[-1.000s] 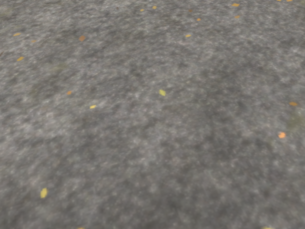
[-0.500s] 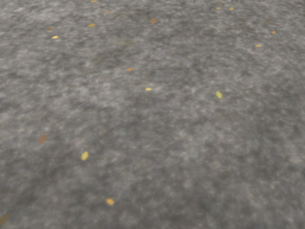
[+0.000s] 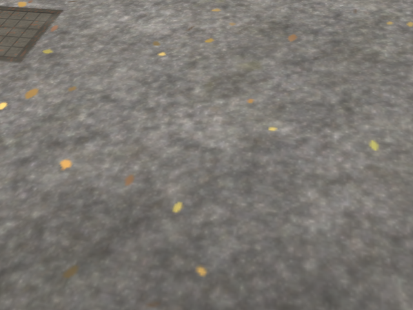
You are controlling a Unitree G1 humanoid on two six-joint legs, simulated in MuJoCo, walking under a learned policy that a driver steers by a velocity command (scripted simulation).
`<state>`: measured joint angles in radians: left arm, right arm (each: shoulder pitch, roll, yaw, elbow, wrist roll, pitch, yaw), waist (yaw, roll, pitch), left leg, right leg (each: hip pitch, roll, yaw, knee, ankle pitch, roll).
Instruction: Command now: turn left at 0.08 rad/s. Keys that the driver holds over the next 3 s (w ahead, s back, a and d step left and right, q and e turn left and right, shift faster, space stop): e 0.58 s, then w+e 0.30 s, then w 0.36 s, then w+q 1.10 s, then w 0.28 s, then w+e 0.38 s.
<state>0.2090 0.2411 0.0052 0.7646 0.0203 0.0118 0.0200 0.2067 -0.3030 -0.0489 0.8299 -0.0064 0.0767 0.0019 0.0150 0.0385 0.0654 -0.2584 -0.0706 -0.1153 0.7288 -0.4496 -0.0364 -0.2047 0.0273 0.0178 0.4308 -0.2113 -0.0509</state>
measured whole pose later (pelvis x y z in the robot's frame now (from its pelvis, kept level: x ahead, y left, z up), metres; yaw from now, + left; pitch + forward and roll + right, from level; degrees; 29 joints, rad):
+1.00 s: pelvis +0.08 -0.02 -0.01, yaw -30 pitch +1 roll +0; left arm 0.36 0.30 0.08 0.83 0.02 -0.01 -0.01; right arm 0.14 -0.30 -0.02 0.77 -0.03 -0.06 -0.02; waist 0.03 -0.02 -0.02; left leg -0.28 -0.05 -0.04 0.48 -0.22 0.02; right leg -0.23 0.16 0.25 0.64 -0.43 -0.08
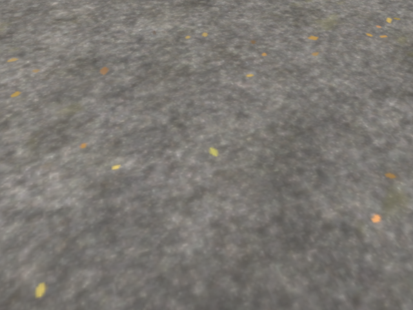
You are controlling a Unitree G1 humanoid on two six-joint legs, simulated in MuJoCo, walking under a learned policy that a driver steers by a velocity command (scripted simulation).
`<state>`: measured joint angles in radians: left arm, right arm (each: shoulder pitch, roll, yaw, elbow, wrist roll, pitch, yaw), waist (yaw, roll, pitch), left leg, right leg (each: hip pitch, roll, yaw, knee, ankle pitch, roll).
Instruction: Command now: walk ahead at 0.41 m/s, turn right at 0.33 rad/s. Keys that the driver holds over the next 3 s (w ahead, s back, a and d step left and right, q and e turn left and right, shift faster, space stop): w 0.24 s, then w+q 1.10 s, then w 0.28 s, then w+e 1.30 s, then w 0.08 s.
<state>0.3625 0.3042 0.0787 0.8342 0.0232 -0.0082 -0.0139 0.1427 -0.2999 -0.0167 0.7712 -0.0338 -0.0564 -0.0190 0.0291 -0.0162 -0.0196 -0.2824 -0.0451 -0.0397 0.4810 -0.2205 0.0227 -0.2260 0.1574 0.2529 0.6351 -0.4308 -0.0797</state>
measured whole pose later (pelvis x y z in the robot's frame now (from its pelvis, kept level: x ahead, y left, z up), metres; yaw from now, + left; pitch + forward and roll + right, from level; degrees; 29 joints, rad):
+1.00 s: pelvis +0.50 +0.02 -0.02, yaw +20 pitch +0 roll +0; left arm 0.38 0.23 0.03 0.92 0.02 -0.05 0.01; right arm 0.07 -0.25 -0.05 0.77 -0.04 -0.02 0.04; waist 0.03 0.00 0.07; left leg -0.44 -0.09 0.11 0.63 -0.21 0.17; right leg -0.15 -0.06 -0.16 1.06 -0.47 -0.01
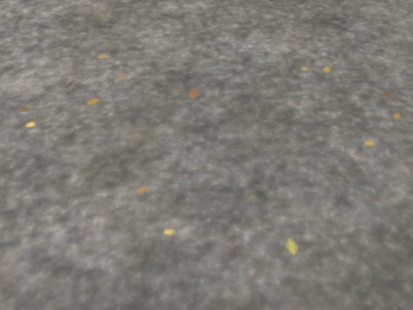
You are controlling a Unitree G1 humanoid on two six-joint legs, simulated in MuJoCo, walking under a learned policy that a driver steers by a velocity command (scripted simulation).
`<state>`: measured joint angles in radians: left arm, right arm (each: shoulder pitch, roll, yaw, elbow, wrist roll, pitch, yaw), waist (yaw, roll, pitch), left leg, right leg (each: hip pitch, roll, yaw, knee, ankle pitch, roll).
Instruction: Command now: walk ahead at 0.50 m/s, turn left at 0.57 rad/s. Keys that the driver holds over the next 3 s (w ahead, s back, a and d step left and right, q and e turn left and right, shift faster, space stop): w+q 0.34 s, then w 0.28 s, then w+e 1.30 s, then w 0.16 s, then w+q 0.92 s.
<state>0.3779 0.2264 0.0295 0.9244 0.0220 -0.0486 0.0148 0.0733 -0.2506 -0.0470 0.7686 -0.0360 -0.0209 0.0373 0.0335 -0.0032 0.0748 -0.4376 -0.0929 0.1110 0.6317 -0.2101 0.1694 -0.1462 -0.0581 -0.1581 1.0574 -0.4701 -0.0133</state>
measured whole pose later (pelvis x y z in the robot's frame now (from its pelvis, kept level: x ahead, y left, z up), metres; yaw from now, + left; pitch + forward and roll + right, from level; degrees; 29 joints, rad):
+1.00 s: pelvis +0.53 +0.05 +0.01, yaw +9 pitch +2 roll -1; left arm 0.48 0.24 0.05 0.94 0.00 -0.05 -0.01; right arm 0.01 -0.22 0.01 0.72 -0.05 -0.08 0.01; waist 0.10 0.01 0.03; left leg -0.42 0.00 0.02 0.51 -0.14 0.04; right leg -0.09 0.07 0.09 0.58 -0.44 -0.05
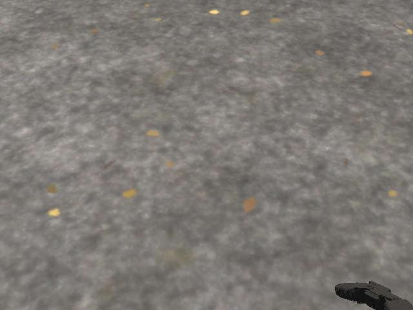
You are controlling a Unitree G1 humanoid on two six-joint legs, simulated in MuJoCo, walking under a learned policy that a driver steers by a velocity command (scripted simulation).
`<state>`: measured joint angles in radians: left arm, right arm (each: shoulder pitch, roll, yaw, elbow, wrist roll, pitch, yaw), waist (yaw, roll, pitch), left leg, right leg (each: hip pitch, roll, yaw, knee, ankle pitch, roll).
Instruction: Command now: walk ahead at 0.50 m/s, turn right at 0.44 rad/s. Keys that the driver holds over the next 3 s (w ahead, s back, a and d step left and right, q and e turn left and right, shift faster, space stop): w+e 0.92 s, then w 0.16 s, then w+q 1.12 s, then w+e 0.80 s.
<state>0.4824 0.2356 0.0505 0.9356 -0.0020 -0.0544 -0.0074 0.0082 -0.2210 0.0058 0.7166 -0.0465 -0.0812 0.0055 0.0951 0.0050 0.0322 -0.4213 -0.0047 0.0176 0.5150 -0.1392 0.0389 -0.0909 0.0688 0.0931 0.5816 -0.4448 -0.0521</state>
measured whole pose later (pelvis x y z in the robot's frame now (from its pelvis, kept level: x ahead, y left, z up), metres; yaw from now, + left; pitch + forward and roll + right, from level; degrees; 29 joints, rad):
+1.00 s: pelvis +0.49 -0.14 +0.00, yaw -35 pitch +2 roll -1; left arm 0.46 0.29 0.07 0.85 0.01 -0.04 0.01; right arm 0.03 -0.25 -0.01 0.69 -0.03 -0.04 0.03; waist 0.10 0.02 0.03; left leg -0.55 0.02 -0.01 0.58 -0.08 -0.01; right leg 0.04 0.14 0.20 0.33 -0.38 -0.11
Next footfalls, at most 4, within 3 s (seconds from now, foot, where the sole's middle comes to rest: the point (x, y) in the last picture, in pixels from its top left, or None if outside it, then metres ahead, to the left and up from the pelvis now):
0.50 right None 0.36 -0.15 -0.76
1.04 left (279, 242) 0.71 -0.16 -0.76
1.52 right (362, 230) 0.79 -0.45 -0.76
2.04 left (318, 155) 1.11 -0.33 -0.76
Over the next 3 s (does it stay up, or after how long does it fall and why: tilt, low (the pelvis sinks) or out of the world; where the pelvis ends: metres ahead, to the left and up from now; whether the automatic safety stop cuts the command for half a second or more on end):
stays up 1.48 -0.46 0.02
